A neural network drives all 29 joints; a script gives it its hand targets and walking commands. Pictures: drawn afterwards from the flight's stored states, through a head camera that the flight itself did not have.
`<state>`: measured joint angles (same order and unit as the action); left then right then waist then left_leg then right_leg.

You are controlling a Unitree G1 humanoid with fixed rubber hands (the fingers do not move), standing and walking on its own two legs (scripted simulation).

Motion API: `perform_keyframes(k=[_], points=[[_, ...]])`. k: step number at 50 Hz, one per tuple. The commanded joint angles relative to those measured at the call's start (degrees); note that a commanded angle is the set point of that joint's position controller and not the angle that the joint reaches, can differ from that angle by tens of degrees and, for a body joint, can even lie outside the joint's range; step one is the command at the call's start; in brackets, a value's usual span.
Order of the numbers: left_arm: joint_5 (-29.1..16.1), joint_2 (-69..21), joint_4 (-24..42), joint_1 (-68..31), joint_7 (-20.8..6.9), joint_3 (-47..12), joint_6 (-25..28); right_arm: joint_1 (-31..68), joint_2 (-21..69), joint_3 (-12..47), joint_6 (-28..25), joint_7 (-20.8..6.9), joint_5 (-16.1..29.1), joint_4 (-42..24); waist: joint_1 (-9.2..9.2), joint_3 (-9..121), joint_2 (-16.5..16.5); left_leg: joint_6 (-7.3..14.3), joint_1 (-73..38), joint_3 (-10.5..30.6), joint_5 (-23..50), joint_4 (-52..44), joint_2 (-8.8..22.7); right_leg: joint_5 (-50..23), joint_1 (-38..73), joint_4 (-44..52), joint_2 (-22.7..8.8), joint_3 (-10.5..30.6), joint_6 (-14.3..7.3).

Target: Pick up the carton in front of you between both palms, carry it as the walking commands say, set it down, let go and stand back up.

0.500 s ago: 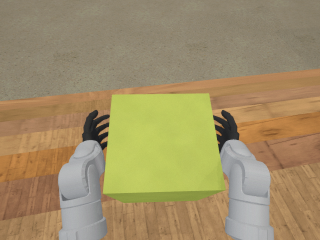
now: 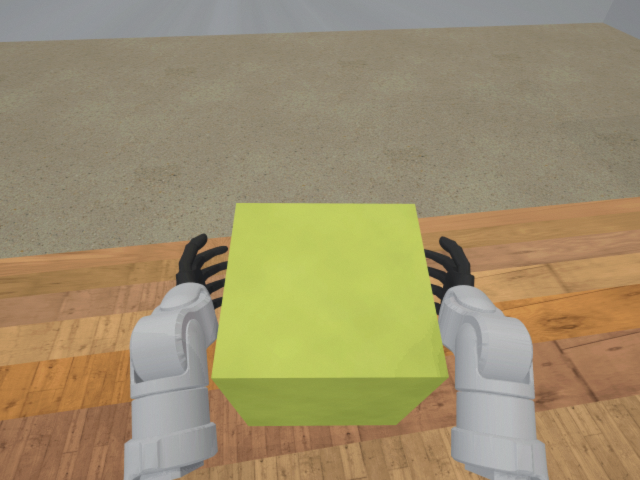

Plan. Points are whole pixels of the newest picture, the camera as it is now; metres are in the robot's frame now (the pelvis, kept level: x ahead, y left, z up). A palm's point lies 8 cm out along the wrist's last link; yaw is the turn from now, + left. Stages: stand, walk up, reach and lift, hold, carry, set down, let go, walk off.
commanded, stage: carry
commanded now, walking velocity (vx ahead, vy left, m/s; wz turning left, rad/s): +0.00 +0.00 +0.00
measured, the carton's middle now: (324, 325) +0.33 +0.01 +0.05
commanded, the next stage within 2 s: none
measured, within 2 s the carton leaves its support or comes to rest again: neither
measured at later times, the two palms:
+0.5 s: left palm (196, 317) +0.30 +0.15 +0.11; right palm (471, 320) +0.29 -0.16 +0.11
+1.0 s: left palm (193, 327) +0.28 +0.15 +0.11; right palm (477, 328) +0.28 -0.16 +0.12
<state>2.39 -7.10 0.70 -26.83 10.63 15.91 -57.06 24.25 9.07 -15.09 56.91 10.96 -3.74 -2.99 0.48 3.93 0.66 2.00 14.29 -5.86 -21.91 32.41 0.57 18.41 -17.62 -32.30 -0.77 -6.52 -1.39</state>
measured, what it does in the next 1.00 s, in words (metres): stands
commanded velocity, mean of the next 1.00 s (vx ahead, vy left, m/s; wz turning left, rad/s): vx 0.00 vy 0.00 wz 0.00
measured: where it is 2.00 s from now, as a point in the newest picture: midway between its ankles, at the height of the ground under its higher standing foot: outside the picture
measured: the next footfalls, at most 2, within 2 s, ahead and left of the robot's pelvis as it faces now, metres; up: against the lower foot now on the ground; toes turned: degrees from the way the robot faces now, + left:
none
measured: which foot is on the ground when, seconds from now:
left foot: down 0.00-1.00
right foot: down 0.00-1.00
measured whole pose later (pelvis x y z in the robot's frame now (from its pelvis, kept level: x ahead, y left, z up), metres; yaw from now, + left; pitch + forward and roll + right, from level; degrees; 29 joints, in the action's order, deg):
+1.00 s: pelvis -0.04 +0.00 +0.00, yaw -1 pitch +3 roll +0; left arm 4.2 -8.1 -3.0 -26.9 11.1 17.6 -56.9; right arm 26.1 8.5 -16.1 57.7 11.3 -4.1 2.1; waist 0.1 5.9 0.7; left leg 2.1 15.8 -6.6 -16.9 29.9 0.4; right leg 13.1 -19.3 -29.7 -0.8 -6.0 -2.0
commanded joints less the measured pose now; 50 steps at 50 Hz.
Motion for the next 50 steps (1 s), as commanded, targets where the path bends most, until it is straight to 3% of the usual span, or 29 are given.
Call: perform_keyframes(k=[1,2,5,6,8,9,11,14,15,16,18,19,21,22,23,24,25,26,28,30,33,35,37,41,44,46,47,48,50], points=[[-6.34,-42.72,0.38,-26.9,0.15,-31.99,0.08,31.81,38.84,33.82,-0.59,-0.36,8.69,-2.12,-0.52,21.65,-2.3,0.31,-6.63,6.05,36.84,-2.88,7.73,-27.77,10.68,-0.63,-6.26,5.04,-2.05],[-7.29,-42.35,1.64,-29.3,0.43,-32.69,0.58,29.98,39.88,33.62,-0.08,-0.35,8.46,0.22,-0.43,21.36,0.43,0.27,-7.39,5.41,37.55,-1.3,7.9,-29.16,9.18,-1.8,-5.83,3.71,-1.94],[-5.28,-42.56,-1.21,-28.93,0.54,-30.66,0.15,32.83,40.29,33.03,-0.61,-0.34,7.94,-0.52,-0.19,19.16,-1.69,-0.43,-7.14,4.69,40.29,-1.59,7.15,-29.96,8.44,-1.25,-5.88,3.85,-1.56],[-5.99,-43.26,0.14,-27.5,0.27,-31.0,0.3,33.42,41.06,33.74,-0.54,-0.43,8.97,-1.73,-0.43,20.0,-1.45,-0.59,-6.61,3.89,36.86,-0.93,6.21,-36.04,9.21,-1.1,-6.85,5.03,-1.58],[-5.19,-43.84,-0.35,-30.32,0.32,-31.18,0.27,35.39,40.31,33.96,-0.78,-0.37,8.56,-0.12,0.7,18.25,-3.04,0.04,-4.02,5.3,32.11,-3.25,7.6,-24.03,9.61,0.18,-6.94,5.88,-1.99],[-4.91,-42.55,0.52,-28.54,0.49,-30.68,0.31,34.33,42.31,35.38,-0.71,-0.43,10.31,-0.57,0.17,19.78,-0.26,-0.15,-6.27,5.26,28.96,-3.38,7.86,-20.46,9.36,0.95,-6.21,5.53,-1.65],[-5.59,-42.24,0.94,-30.0,0.61,-31.56,0.54,31.48,39.86,33.04,-0.3,-0.12,7.7,1.62,-0.02,19.15,-0.62,0.22,-4.89,5.91,22.45,-4.34,7.0,-23.54,8.91,0.99,-7.41,6.35,-2.66],[-6.27,-42.62,0.24,-32.45,0.47,-32.06,0.23,30.79,39.9,30.5,-0.33,0.2,6.54,3.46,-0.5,17.62,-2.71,-0.09,-6.19,5.28,29.0,-3.12,7.34,-21.87,6.91,1.3,-6.62,5.67,-2.13],[-6.97,-43.91,1.96,-30.09,0.4,-32.07,0.58,31.18,41.33,32.03,-0.39,0.22,8.7,0.96,-0.74,20.96,-2.94,0.44,-5.75,5.4,24.57,-3.56,7.53,-23.08,8.85,1.65,-7.05,7.4,-2.45],[-6.22,-43.64,-0.05,-31.12,0.33,-31.46,0.62,36.69,42.37,33.29,-0.97,-0.03,9.11,-0.7,-1.13,18.54,0.49,0.01,-4.9,4.81,21.38,-4.69,6.76,-21.43,6.04,2.64,-6.95,6.74,-1.94],[-5.82,-43.06,-2.27,-30.16,0.31,-31.51,0.63,34.95,40.07,32.12,-0.87,0.1,7.6,0.39,-0.06,17.21,-0.03,-0.2,-4.19,4.56,22.7,-4.82,6.91,-24.37,6.14,2.13,-7.47,6.72,-1.95],[-5.5,-42.98,-0.2,-30.39,0.01,-30.76,0.83,32.85,40.62,32.42,-0.55,0.28,6.49,0.49,-1.0,17.52,2.62,-0.04,-4.35,4.89,24.45,-2.81,6.9,-27.71,8.19,2.4,-6.62,7.05,-1.29],[-7.39,-44.26,1.16,-32.21,-0.14,-33.36,0.95,31.2,40.33,32.17,-0.24,0.18,6.65,1.82,0.24,19.25,-0.41,0.5,-5.42,4.77,21.37,-3.93,6.58,-22.96,7.56,2.82,-7.48,7.08,-2.08],[-5.93,-42.95,-1.15,-31.79,-0.03,-31.52,0.48,33.44,40.3,32.18,-0.49,0.36,6.91,1.84,-1.09,16.71,-0.65,0.88,-4.0,5.95,19.45,-5.16,7.49,-21.14,5.86,3.98,-7.06,7.74,-2.39],[-6.7,-43.59,-1.13,-30.66,0.07,-31.55,0.52,32.59,40.13,31.94,-0.56,0.3,7.17,1.63,0.23,16.71,-1.92,0.32,-2.68,4.73,16.39,-4.39,7.2,-20.59,7.11,5.34,-6.97,7.42,-1.63],[-7.27,-43.75,0.08,-31.12,0.3,-32.01,0.55,30.56,40.98,31.54,-0.52,0.42,7.47,1.83,-0.51,18.24,-3.6,0.12,-4.19,4.79,16.44,-5.54,6.88,-22.12,7.19,4.42,-7.69,8.32,-2.3],[-6.09,-43.59,0.87,-30.98,0.42,-31.83,0.54,34.34,40.6,32.51,-0.87,0.52,7.37,-0.03,-0.24,17.05,-2.46,0.3,-3.45,5.81,15.5,-5.49,6.61,-19.7,7.28,4.81,-7.85,8.45,-2.31],[-5.09,-42.11,-0.69,-30.72,0.64,-31.03,0.42,31.84,41.14,31.09,-0.25,0.56,6.22,3.45,-0.74,18.44,2.49,0.42,-2.19,5.65,14.27,-5.95,6.82,-19.29,8.1,4.08,-7.11,6.77,-1.71],[-6.45,-44.88,-2.9,-29.17,0.51,-31.37,0.53,34.91,39.52,32.49,-0.65,0.23,7.78,0.75,0.17,18.77,0.84,-0.46,-3.33,4.03,11.93,-5.12,6.61,-21.57,8.1,5.08,-7.47,8.12,-2.05],[-5.62,-43.97,1.86,-31.27,0.21,-31.15,0.75,33.43,43.95,32.97,-0.85,-0.33,9.19,0.87,-1.21,19.67,-0.69,0.86,-4.09,6.42,18.94,-7.25,7.11,-20.02,7.96,3.21,-8.13,7.43,-2.33],[-4.69,-41.34,-1.75,-30.96,0.48,-30.32,0.65,33.51,41.51,33.06,-0.45,0.01,8.01,3.1,-0.6,16.69,0.54,0.76,-2.18,7.06,16.38,-7.45,8.15,-16.9,7.18,5.13,-6.91,7.37,-2.17],[-5.72,-43.38,-0.79,-30.67,0.33,-32.39,0.43,33.17,41.8,31.17,-0.98,0.12,7.13,1.96,-0.6,19.73,-4.41,-0.09,-5.08,5.78,20.3,-7.02,7.47,-17.11,7.4,3.52,-7.52,7.26,-2.03],[-6.87,-42.84,0.31,-32.81,0.27,-32.59,0.79,31.41,41.74,31.67,-0.39,0.02,6.96,3.4,-0.5,19.11,-0.51,0.3,-4.99,5.69,18.39,-6.01,6.29,-15.9,5.73,5.13,-6.07,6.9,-1.41],[-5.53,-43.86,-1.12,-31.65,0.47,-31.35,0.38,33.79,41.96,31.66,-0.43,0.14,7.46,3.02,-0.57,18.48,-1.84,0.55,-3.48,6.3,19.23,-7.06,7.26,-16.05,6.3,4.69,-7.67,7.26,-2.43],[-5.74,-43.02,-0.97,-31.12,0.34,-31.04,0.45,35.58,41.52,32.38,-0.44,0.25,8.26,0.61,-0.69,18.83,2.14,0.74,-3.97,6.46,19.24,-7.06,7.26,-17.89,6.45,5.12,-7.7,7.38,-2.12],[-6.61,-42.35,1.21,-33.02,0.54,-31.9,0.66,31.68,40.68,30.3,-0.17,0.7,6.3,4.48,-0.82,17.99,-4.15,0.52,-1.74,4.97,13.97,-5.47,7.59,-18.64,6.64,7.67,-7.29,7.6,-1.55],[-4.3,-41.86,-3.33,-30.78,0.61,-30.36,-0.09,34.55,40.18,31.05,-0.3,0.51,6.39,2.7,-0.33,17.8,-1.14,0.3,-2.28,6.1,14.95,-7.31,6.83,-18.94,6.6,5.31,-8.3,8.07,-2.37],[-4.78,-43.12,-3.83,-28.11,0.6,-29.69,-0.34,33.63,40.25,32.02,-0.3,0.33,7.18,1.69,-0.24,19.47,-1.29,0.02,-2.1,6.25,18.32,-7.25,7.26,-16.02,7.11,4.8,-7.18,6.84,-1.96],[-5.52,-43.52,-1.42,-32.43,0.34,-30.85,0.4,35.56,41.55,31.54,-0.26,0.1,7.35,2.18,-0.48,20.26,-0.39,-0.18,-4.85,4.48,22.9,-4.04,7.37,-22.39,6.95,3.41,-6.3,6.64,-1.76]])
